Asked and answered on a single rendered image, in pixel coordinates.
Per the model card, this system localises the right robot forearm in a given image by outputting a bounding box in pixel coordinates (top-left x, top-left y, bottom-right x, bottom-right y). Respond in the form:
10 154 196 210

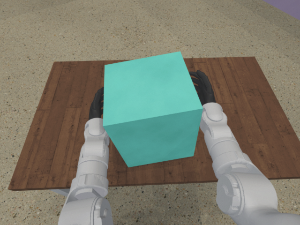
200 102 264 179

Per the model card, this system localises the table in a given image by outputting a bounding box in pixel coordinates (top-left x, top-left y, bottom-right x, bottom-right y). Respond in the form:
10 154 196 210
8 57 300 197

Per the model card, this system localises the left robot forearm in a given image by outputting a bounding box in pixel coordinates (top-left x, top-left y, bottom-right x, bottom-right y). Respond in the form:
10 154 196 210
58 118 110 224

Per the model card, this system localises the robot left upper arm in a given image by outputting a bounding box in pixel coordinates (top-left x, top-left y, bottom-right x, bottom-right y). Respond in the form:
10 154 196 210
59 196 113 225

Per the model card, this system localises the left robot hand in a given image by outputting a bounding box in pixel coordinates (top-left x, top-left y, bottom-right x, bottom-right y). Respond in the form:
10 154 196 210
89 87 104 120

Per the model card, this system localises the right robot hand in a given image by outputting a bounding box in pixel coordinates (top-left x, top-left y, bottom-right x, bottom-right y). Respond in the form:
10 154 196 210
189 70 216 106

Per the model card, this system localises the robot right upper arm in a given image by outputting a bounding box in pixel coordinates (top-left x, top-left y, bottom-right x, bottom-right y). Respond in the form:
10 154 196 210
216 172 300 225

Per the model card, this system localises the carton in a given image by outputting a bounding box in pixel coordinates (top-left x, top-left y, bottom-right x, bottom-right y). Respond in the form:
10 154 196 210
103 52 203 167

